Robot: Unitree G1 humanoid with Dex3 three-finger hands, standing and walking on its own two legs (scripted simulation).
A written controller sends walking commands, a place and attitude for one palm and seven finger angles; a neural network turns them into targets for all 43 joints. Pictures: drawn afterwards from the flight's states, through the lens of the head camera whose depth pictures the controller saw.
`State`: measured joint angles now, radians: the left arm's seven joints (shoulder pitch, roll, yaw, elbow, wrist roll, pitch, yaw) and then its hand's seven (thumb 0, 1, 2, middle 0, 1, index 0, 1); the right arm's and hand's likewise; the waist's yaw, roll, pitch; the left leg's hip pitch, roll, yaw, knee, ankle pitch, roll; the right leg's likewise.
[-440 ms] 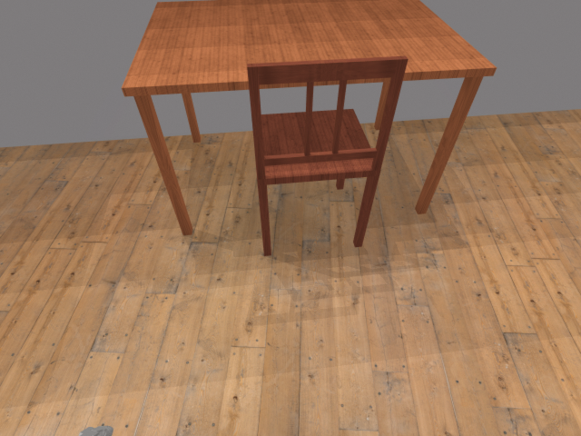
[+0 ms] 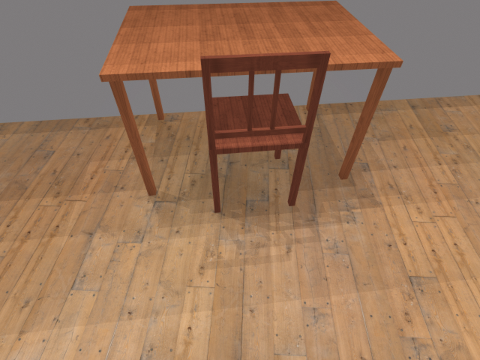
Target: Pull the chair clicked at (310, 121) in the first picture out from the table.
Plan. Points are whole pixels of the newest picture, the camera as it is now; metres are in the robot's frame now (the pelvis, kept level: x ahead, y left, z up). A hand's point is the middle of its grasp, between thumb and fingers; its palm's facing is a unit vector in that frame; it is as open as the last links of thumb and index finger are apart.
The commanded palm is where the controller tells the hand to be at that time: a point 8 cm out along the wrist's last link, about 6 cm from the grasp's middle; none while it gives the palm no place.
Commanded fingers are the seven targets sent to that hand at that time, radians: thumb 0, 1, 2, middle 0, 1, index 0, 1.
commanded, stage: stand and wait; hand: left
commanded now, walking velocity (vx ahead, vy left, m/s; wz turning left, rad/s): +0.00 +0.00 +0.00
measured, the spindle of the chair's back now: (250, 102) +1.00 +0.02 -0.12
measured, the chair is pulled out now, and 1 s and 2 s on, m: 0.00 0.00 0.00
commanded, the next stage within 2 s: look at it before walking up in 0.38 s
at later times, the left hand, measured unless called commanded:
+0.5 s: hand out of the picture +0.07 +0.24 -0.15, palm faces -0.03 -0.94 -0.34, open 7.4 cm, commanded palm none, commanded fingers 0.00 0.90 0.90 -0.20 -0.30 -0.20 -0.30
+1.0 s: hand out of the picture +0.07 +0.25 -0.15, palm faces -0.03 -0.94 -0.33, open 7.4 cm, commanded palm none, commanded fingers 0.00 0.90 0.90 -0.20 -0.30 -0.20 -0.30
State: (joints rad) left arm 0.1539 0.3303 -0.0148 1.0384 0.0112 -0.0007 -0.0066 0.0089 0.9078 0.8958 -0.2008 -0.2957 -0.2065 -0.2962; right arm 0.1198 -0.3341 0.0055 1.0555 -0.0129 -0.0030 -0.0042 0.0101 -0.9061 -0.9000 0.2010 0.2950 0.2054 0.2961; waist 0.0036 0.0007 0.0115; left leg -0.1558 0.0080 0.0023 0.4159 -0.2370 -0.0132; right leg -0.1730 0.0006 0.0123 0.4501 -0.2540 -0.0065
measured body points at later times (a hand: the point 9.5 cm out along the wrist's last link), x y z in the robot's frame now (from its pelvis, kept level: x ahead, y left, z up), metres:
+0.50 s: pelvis -0.01 +0.00 +0.00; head -0.01 -0.01 +0.45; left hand +0.07 +0.29 -0.13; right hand +0.06 -0.30 -0.13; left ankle -0.01 +0.13 -0.74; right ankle -0.01 -0.11 -0.74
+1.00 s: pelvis +0.00 +0.00 +0.00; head +0.00 +0.00 +0.45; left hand +0.07 +0.30 -0.13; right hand +0.07 -0.29 -0.13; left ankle -0.01 +0.13 -0.74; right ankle -0.01 -0.11 -0.74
